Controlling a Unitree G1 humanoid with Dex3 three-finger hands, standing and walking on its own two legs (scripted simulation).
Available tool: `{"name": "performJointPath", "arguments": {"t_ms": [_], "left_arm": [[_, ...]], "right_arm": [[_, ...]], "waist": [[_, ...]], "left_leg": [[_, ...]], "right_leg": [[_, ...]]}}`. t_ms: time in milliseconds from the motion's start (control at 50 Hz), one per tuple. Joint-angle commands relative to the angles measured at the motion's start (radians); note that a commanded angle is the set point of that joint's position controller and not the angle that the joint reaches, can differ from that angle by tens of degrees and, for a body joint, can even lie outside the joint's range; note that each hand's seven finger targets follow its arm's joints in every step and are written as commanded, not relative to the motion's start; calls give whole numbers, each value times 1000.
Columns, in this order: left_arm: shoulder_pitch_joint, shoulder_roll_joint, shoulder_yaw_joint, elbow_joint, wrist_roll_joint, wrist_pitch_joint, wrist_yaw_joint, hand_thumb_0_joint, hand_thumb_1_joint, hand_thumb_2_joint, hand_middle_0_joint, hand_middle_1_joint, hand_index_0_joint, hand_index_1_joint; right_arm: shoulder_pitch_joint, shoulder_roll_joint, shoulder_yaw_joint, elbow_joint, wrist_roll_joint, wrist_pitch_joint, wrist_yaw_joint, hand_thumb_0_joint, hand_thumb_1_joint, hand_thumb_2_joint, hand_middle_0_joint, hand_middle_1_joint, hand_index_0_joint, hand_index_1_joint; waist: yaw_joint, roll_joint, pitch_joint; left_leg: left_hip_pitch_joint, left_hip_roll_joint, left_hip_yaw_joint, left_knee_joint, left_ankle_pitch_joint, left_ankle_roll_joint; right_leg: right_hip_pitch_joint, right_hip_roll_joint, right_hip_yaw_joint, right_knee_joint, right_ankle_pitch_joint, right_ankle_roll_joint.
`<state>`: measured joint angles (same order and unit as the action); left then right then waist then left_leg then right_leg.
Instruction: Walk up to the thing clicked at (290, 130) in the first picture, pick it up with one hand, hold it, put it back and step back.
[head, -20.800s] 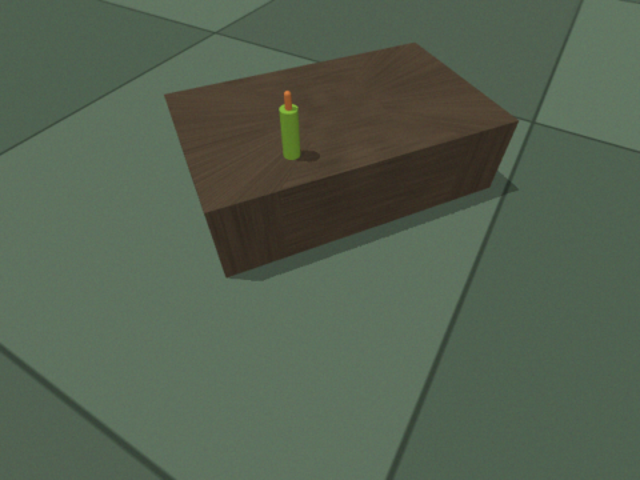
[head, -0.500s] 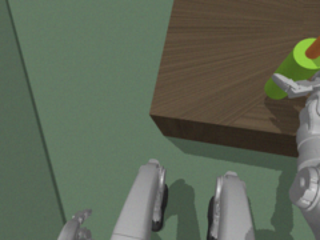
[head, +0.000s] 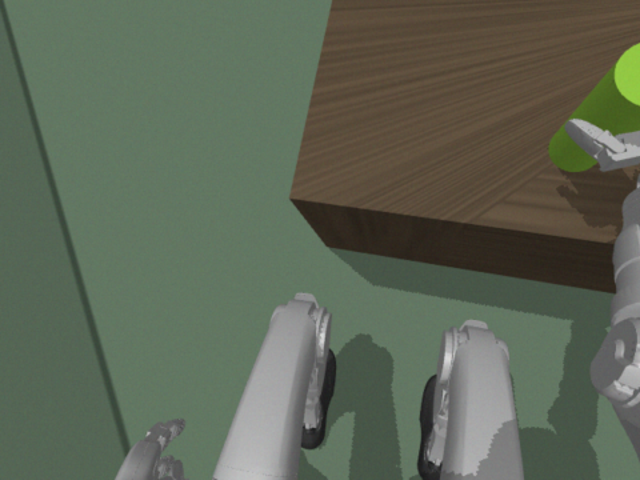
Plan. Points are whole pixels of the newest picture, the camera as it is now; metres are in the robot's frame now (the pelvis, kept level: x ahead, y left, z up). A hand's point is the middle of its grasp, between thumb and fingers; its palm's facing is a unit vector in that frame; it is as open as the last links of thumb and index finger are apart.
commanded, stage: loosen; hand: right
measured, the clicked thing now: (620, 106) +0.52 -0.22 -0.01
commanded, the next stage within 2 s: open in 0.20 s
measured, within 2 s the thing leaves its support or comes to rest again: rests again in 0.38 s
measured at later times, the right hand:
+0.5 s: hand out of the picture +0.55 -0.24 +0.01, palm faces +0.28 +0.96 -0.01, open 10.5 cm
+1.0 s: hand out of the picture +0.55 -0.24 +0.00, palm faces +0.28 +0.96 -0.02, open 16.3 cm
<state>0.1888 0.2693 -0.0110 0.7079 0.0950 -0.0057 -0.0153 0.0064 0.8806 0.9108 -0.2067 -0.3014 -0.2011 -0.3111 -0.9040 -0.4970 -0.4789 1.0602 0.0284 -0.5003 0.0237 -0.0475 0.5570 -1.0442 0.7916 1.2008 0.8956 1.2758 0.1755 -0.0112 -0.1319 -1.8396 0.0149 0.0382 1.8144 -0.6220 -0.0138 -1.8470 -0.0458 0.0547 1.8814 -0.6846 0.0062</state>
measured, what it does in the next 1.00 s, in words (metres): stands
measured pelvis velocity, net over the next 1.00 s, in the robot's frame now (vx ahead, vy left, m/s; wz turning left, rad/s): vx -0.01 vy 0.00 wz -0.01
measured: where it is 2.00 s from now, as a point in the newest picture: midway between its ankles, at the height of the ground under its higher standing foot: (372, 430)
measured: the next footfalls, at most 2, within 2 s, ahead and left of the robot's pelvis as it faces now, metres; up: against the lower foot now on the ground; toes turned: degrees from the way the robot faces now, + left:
none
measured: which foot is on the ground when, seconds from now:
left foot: down 0.00-1.00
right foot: down 0.00-1.00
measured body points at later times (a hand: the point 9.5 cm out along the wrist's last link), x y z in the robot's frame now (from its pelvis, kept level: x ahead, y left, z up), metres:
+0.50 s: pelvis +0.00 +0.00 -0.01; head +0.22 -0.03 +0.38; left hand +0.06 +0.29 -0.13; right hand +0.53 -0.29 +0.02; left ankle +0.08 +0.13 -0.46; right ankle +0.06 -0.12 -0.46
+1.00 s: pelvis -0.01 +0.00 -0.02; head +0.22 -0.03 +0.37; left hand +0.05 +0.28 -0.14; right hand +0.53 -0.29 +0.01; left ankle +0.08 +0.13 -0.46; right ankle +0.06 -0.12 -0.46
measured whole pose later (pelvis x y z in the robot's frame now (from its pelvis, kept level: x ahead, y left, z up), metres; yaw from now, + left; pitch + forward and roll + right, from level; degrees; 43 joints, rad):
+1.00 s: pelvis -0.01 +0.00 -0.02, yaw +0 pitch +37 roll +4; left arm 0.21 0.28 -0.02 0.65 0.07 0.05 -0.01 0.01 0.90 0.91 -0.21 -0.31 -0.21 -0.32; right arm -1.01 -0.54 -0.50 1.07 0.02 -0.42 0.04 -0.02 0.61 -0.19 0.29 0.27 0.32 0.28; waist 0.18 -0.03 -0.14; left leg -1.89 0.02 0.04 1.86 -0.62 -0.01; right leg -1.90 -0.03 0.07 1.93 -0.67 0.01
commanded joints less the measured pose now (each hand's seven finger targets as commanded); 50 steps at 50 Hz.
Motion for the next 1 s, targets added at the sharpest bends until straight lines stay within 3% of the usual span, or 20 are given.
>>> {"name": "performJointPath", "arguments": {"t_ms": [0,40,60,120,180,220,280,300,420,460,500,520,660,700,760,780,840,880,940,980], "left_arm": [[216,224,78,-16,-6,-8,16,0,880,903,-208,-298,-200,-306],[212,223,68,-26,-6,-7,13,0,880,898,-206,-296,-200,-303],[205,201,47,-39,-10,-8,10,0,890,884,-216,-306,-216,-304],[223,234,78,-32,-11,-1,14,0,935,860,-209,-310,-222,-295],[215,218,68,-40,-16,1,13,0,934,863,-208,-311,-221,-297],[230,228,79,-39,-14,7,16,0,933,866,-207,-309,-219,-296],[226,223,79,-42,-17,8,18,0,928,873,-206,-309,-217,-297],[224,222,78,-41,-19,9,19,0,893,896,-205,-303,-206,-302],[218,211,71,-45,-20,22,18,0,895,898,-206,-307,-207,-306],[218,209,72,-53,-20,27,14,0,895,900,-208,-308,-208,-308],[222,214,74,-70,-24,33,11,0,894,902,-209,-308,-209,-309],[220,211,70,-72,-23,35,9,0,891,903,-208,-308,-206,-309],[225,216,74,-78,-23,39,8,0,892,901,-210,-312,-209,-313],[222,218,73,-77,-23,41,11,0,890,903,-210,-311,-209,-313],[222,216,71,-75,-20,43,11,0,888,905,-210,-312,-208,-315],[222,217,72,-80,-21,43,12,0,885,907,-209,-310,-205,-314],[222,217,68,-79,-20,43,11,0,881,911,-210,-312,-205,-318],[231,228,74,-84,-21,46,15,0,880,911,-207,-308,-201,-315],[233,215,68,-79,-25,45,11,0,906,893,-209,-306,-207,-308],[236,217,66,-79,-29,47,15,0,913,891,-210,-307,-209,-307]], "right_arm": [[-559,-279,-25,-276,38,-109,7,0,45,-1387,1260,1501,1327,1501],[-542,-314,-45,-261,31,-101,10,0,46,-1397,1272,1515,1340,1515],[-491,-272,-37,-178,30,-88,15,0,114,-1386,1286,1521,1360,1521],[-594,-333,-55,-321,27,-96,9,0,146,-1146,1185,1282,1236,1283],[-521,-259,-24,-221,27,-67,13,0,214,-952,1150,1159,1193,1159],[-592,-343,-56,-331,18,-77,7,0,316,-859,1127,1095,1169,1096],[-554,-275,-24,-274,23,-53,14,0,413,-703,1059,963,1097,964],[-577,-320,-51,-311,25,-57,8,0,481,-739,979,955,1017,956],[-479,-279,-35,-185,-4,-20,6,0,497,-536,823,744,855,745],[-407,-207,-5,-99,-3,2,16,0,530,-495,795,707,825,708],[-439,-273,-50,-167,-3,5,18,0,570,-454,746,661,775,661],[-407,-210,-9,-102,-3,15,29,0,557,-431,754,646,780,647],[-486,-247,-23,-193,9,-6,29,0,561,-312,506,445,526,446],[-535,-303,-44,-252,0,-17,20,0,554,-277,450,394,468,394],[-515,-245,-5,-201,-5,-9,16,0,594,-219,331,303,347,303],[-536,-298,-36,-234,-7,-13,9,0,608,-212,297,285,312,285],[-488,-251,-12,-186,-6,3,15,0,611,-165,239,227,252,227],[-527,-323,-50,-263,-6,1,10,0,611,-134,218,201,234,201],[-457,-233,-14,-143,1,21,19,0,611,-116,77,119,90,118],[-500,-347,-68,-229,-2,6,25,0,611,-75,35,72,48,72]], "waist": [[15,-225,-772],[-1,-230,-778],[6,-189,-755],[-4,-239,-818],[12,-177,-767],[-3,-221,-831],[19,-175,-798],[1,-193,-804],[6,-188,-697],[15,-153,-644],[0,-153,-675],[18,-144,-659],[25,-160,-709],[9,-203,-719],[28,-198,-691],[9,-200,-705],[20,-201,-694],[3,-226,-753],[34,-148,-687],[13,-155,-728]], "left_leg": [[355,-24,6,-160,245,52],[365,-21,4,-150,244,53],[358,-22,7,-149,250,50],[381,-18,0,-151,238,51],[387,-20,5,-162,256,48],[405,-17,-3,-151,273,50],[425,-17,-4,-162,277,45],[431,-15,-11,-164,270,45],[371,-16,0,-156,239,49],[368,-17,6,-158,242,50],[371,-18,7,-158,240,51],[369,-18,10,-154,250,52],[361,-16,12,-145,238,48],[328,-15,11,-144,209,52],[318,-15,13,-153,175,50],[343,-15,8,-159,167,50],[326,-16,15,-149,199,51],[358,-14,9,-147,228,52],[369,-15,16,-155,219,46],[407,-13,3,-155,243,45]], "right_leg": [[492,18,11,-194,293,-20],[468,22,4,-189,292,-19],[458,21,3,-177,299,-23],[489,22,-1,-189,284,-21],[447,24,0,-185,284,-27],[476,21,-6,-179,305,-24],[429,23,-10,-169,278,-29],[423,23,-15,-169,270,-30],[399,19,-8,-185,259,-25],[358,20,-5,-190,256,-26],[366,20,-3,-196,263,-27],[363,22,-2,-194,273,-26],[385,19,1,-177,259,-28],[411,19,5,-190,241,-25],[401,19,7,-202,193,-24],[384,20,2,-204,174,-27],[402,19,5,-195,225,-23],[434,18,1,-189,259,-24],[362,21,2,-181,233,-29],[341,21,-9,-165,246,-34]]}}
